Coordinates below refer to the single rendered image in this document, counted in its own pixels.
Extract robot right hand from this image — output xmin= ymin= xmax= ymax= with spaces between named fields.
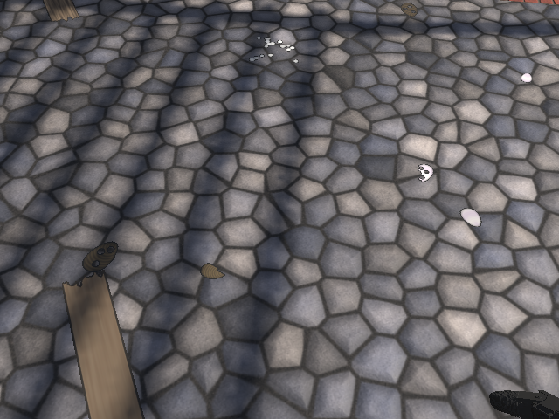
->
xmin=489 ymin=390 xmax=559 ymax=419

